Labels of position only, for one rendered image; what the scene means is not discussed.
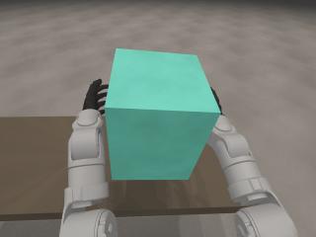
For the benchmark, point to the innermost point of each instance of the robot right hand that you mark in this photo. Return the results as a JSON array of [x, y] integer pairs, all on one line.
[[216, 99]]

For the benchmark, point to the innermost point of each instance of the robot left hand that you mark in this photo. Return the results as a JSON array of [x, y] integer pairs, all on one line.
[[92, 96]]

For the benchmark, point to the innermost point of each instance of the right robot upper arm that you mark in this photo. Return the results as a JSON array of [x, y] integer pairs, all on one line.
[[263, 220]]

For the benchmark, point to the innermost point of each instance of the carton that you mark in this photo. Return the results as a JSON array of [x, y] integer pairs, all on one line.
[[160, 112]]

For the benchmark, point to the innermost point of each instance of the robot right forearm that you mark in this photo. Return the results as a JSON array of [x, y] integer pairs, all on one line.
[[245, 181]]

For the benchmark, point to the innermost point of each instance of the left robot upper arm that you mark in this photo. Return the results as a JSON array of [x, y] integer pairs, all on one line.
[[90, 223]]

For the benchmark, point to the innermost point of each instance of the robot left forearm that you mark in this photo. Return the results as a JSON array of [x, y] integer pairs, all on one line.
[[86, 160]]

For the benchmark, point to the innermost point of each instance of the table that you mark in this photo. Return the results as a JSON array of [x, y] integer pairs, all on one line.
[[34, 176]]

